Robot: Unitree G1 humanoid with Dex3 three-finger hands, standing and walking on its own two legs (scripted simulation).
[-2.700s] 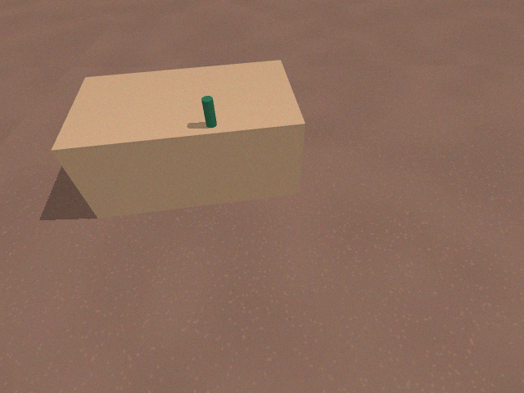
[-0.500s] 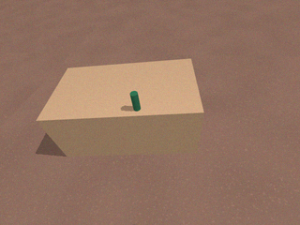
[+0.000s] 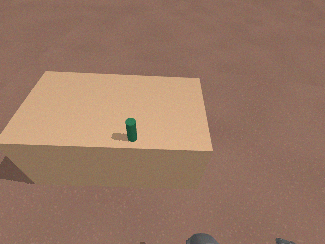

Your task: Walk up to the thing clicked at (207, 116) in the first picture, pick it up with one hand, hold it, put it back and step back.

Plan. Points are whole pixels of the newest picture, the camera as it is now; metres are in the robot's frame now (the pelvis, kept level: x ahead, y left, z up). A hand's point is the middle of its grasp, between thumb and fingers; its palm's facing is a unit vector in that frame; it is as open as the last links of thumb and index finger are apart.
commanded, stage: walk up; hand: left
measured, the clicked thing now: (131, 130) +0.64 +0.15 -0.25
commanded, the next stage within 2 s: none
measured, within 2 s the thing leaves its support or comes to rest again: neither
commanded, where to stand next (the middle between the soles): +0.27 -0.03 m, yaw -1 degrees
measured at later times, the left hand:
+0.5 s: hand (98, 223) +0.20 +0.19 -0.10, palm faces -0.02 -0.90 -0.44, open 7.4 cm
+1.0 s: hand (100, 214) +0.23 +0.20 -0.16, palm faces -0.02 -0.92 -0.40, open 7.4 cm
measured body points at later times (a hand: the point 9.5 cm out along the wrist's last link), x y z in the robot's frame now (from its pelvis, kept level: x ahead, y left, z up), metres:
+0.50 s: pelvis +0.15 -0.09 +0.01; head +0.16 -0.13 +0.45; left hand +0.20 +0.23 -0.07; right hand +0.20 -0.40 -0.14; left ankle +0.20 +0.08 -0.67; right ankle +0.18 -0.18 -0.73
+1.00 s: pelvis +0.17 -0.07 -0.01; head +0.19 -0.07 +0.44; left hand +0.24 +0.25 -0.13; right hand +0.31 -0.36 -0.13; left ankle +0.24 +0.05 -0.73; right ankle +0.17 -0.19 -0.73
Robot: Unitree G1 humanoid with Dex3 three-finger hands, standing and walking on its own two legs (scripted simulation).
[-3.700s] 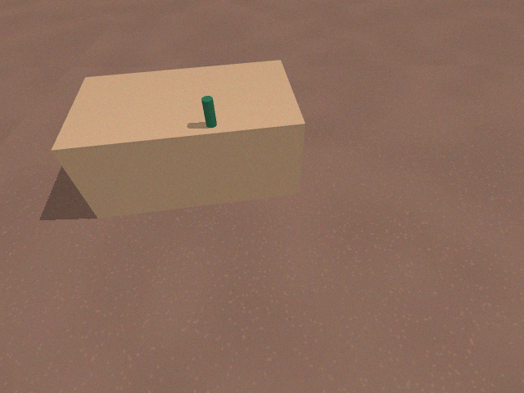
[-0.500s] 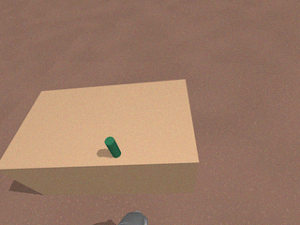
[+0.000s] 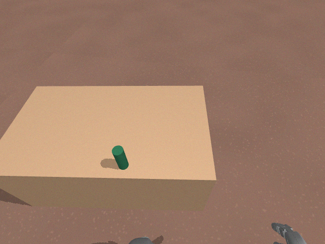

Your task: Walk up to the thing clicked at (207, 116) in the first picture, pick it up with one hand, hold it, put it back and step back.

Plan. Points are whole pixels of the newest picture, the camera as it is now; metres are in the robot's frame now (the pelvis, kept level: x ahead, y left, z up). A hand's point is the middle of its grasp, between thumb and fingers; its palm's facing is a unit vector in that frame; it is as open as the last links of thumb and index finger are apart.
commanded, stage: walk up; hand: left
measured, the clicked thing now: (120, 158) +0.47 +0.22 -0.25
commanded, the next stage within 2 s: stand in 1.54 s
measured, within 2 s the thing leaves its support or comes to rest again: neither
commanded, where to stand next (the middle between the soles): +0.09 +0.03 m, yaw -1 degrees
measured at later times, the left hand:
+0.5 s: hand out of the picture +0.10 +0.27 -0.14, palm faces -0.06 -0.93 -0.37, open 7.4 cm
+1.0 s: hand out of the picture +0.12 +0.28 -0.13, palm faces -0.06 -0.92 -0.39, open 7.4 cm
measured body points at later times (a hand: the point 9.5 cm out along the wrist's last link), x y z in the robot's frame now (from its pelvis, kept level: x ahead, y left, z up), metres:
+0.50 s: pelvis +0.02 +0.01 +0.02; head +0.04 +0.01 +0.47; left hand +0.10 +0.32 -0.11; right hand +0.10 -0.29 -0.11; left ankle +0.07 +0.12 -0.72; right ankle +0.00 -0.13 -0.72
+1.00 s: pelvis +0.03 +0.01 +0.02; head +0.04 +0.01 +0.47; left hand +0.13 +0.32 -0.10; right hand +0.12 -0.29 -0.11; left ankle +0.07 +0.12 -0.72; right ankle +0.00 -0.13 -0.72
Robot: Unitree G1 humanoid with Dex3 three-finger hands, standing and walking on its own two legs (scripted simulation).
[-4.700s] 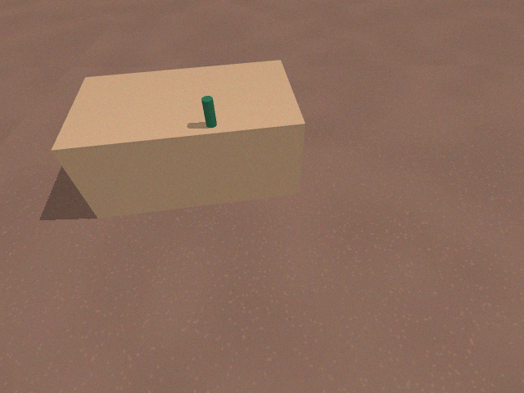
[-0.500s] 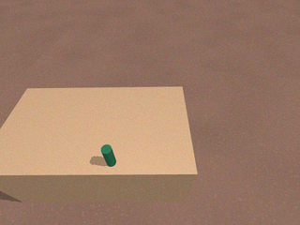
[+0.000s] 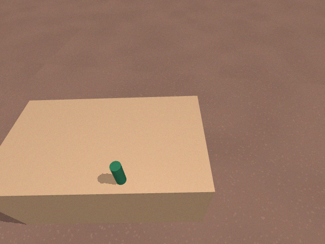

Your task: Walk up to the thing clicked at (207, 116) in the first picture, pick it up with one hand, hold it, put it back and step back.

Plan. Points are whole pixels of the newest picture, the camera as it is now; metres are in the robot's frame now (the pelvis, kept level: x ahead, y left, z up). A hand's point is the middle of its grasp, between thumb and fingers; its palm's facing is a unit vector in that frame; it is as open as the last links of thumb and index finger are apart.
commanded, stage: walk up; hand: left
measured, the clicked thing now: (118, 173) +0.43 +0.21 -0.27
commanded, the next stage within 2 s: stand in 0.54 s
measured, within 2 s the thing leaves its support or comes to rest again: neither
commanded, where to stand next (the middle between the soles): +0.06 +0.02 m, yaw +0 degrees
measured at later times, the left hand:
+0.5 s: hand out of the picture +0.08 +0.26 -0.15, palm faces -0.04 -0.92 -0.38, open 7.4 cm
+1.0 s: hand out of the picture +0.07 +0.23 -0.16, palm faces -0.03 -0.94 -0.33, open 7.4 cm
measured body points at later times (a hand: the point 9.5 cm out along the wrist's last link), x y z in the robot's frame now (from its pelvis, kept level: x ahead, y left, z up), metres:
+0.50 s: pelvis +0.00 +0.00 +0.00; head +0.01 +0.00 +0.45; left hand +0.08 +0.31 -0.13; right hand +0.09 -0.30 -0.13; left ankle +0.03 +0.10 -0.74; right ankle -0.03 -0.14 -0.74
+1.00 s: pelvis +0.00 -0.01 +0.00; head +0.00 -0.01 +0.45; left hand +0.07 +0.28 -0.13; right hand +0.09 -0.31 -0.12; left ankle +0.03 +0.10 -0.74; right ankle -0.03 -0.14 -0.74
